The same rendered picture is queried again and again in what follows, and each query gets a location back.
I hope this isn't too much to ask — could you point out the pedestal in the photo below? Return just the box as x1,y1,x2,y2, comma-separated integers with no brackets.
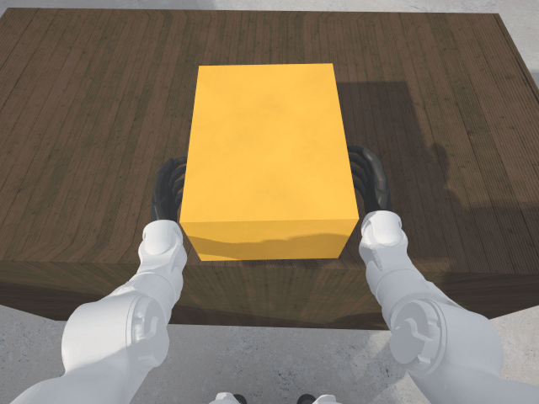
0,8,539,331

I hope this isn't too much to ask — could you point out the right robot upper arm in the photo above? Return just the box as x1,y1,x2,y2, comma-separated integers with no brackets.
389,298,539,404

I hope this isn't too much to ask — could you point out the right robot forearm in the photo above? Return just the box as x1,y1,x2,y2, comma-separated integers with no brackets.
359,210,504,367

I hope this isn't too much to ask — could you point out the robot right hand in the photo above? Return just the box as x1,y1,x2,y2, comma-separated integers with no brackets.
347,146,392,214

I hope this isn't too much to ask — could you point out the left robot upper arm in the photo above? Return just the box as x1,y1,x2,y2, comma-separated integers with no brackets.
10,295,169,404

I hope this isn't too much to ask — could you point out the left robot forearm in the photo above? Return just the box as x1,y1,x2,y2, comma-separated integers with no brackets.
61,220,187,369

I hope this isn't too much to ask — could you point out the carton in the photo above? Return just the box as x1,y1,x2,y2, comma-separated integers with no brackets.
179,63,359,261

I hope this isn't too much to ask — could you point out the robot left hand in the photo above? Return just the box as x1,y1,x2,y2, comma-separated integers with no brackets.
151,157,188,223

